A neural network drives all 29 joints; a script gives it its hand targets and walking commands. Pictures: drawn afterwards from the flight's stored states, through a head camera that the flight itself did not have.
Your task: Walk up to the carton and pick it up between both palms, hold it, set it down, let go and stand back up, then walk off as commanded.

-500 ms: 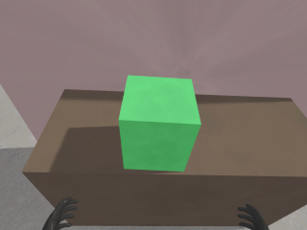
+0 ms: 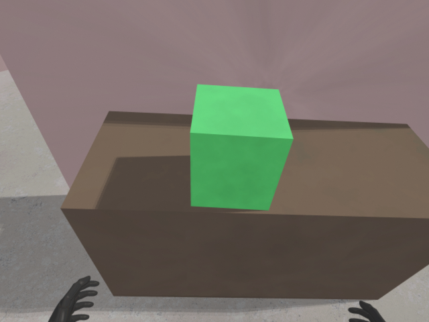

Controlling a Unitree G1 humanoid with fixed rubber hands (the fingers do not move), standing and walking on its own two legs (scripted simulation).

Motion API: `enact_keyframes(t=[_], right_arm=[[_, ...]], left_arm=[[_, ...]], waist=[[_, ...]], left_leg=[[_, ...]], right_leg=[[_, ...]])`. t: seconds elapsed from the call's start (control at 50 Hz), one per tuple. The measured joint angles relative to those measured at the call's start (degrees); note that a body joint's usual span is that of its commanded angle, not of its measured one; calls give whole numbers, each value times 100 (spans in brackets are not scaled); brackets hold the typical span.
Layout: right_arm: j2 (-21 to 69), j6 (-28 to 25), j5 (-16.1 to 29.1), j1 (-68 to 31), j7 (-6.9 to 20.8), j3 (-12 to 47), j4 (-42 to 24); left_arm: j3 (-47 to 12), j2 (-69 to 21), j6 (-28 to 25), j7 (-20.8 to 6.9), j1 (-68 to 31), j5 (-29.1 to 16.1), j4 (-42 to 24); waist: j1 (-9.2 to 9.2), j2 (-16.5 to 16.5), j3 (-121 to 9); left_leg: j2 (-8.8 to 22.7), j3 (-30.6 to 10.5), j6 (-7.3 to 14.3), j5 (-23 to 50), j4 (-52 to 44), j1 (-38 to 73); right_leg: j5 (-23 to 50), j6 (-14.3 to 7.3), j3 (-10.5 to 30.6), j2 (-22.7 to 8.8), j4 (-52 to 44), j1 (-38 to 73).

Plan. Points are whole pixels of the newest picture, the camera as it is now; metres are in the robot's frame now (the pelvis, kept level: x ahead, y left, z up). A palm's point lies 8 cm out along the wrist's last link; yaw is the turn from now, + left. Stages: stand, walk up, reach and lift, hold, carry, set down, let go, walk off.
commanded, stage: walk off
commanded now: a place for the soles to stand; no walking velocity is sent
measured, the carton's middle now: (233, 148) +0.53 -0.04 +0.02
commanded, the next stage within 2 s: none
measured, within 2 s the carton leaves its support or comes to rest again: neither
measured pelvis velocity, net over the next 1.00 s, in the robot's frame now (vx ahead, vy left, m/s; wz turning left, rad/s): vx -0.23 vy -0.01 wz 0.00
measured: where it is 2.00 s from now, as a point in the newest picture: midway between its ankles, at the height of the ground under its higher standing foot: outside the picture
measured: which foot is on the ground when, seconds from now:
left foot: down 0.00-0.58, up 0.60-1.00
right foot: up 0.00-0.56, down 0.58-1.00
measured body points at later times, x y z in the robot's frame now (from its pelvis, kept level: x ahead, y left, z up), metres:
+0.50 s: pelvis -0.10 -0.01 -0.01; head -0.10 -0.02 +0.44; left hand +0.00 +0.29 -0.09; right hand +0.01 -0.30 -0.11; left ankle +0.03 +0.06 -0.71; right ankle -0.10 -0.13 -0.68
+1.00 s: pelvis -0.23 -0.01 -0.04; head -0.22 -0.05 +0.41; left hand -0.09 +0.30 -0.10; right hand -0.12 -0.33 -0.16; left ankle -0.22 +0.10 -0.69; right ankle -0.11 -0.14 -0.71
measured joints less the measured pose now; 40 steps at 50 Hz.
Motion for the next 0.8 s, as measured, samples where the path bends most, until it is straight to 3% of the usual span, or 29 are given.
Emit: enact_keyframes(t=[0.06, 0.18, 0.42, 0.54, 0.58, 0.64, 0.72, 0.8], right_arm=[[0, 0, 0, 15, 2, -1, -2], [1, 0, 0, 14, 2, -1, -2], [2, -1, 0, 14, 2, 0, -2], [-38, -1, -1, -19, 2, -1, -2], [-107, 0, -1, -31, 2, -1, -1], [-205, 149, -1, -60, -1, -1, 36], [-361, 241, -1, -60, -1, -1, 47], [-565, 241, -1, -58, -1, -1, 45]], left_arm=[[1, 11, 124, 76, 27, -27, 51], [0, 53, 229, 147, 222, -95, 174], [0, 88, 235, 192, 423, -103, 244], [0, 90, 235, 192, 466, -108, 243], [1, 107, 212, 191, 485, -109, 240], [0, 72, 203, 193, 439, -87, 260], [1, 61, 202, 236, 356, -83, 269], [0, 60, 161, 259, 122, -83, 268]], waist=[[-4, -93, 183], [1, -159, 291], [3, -163, 561], [5, -73, 588], [11, 25, 587], [10, 159, 970], [6, 270, 1012], [3, 359, 1008]], left_leg=[[-118, -4, 105, 202, -58, -1], [-354, 1, 180, 617, -412, -93], [-527, 137, 192, 1249, -759, -360], [-429, 289, 119, 1402, -523, -774], [-353, 308, 65, 1347, -199, -1104], [-438, 120, 63, 214, 1164, -1330], [-765, -251, 11, 106, 2962, -1365], [-872, -410, -62, 101, 3651, -1173]], right_leg=[[-703, 0, 237, 30, 1163, -253], [-719, 0, 702, 98, 2333, -324], [-795, -13, 878, 120, 2383, -327], [-939, -192, 882, 118, 2225, -306], [-1062, -313, 911, 112, 1454, -122], [-1099, -229, 872, 166, 1710, -121], [-810, -227, 882, 168, 1710, -227], [-614, -227, 878, 169, 1709, -486]])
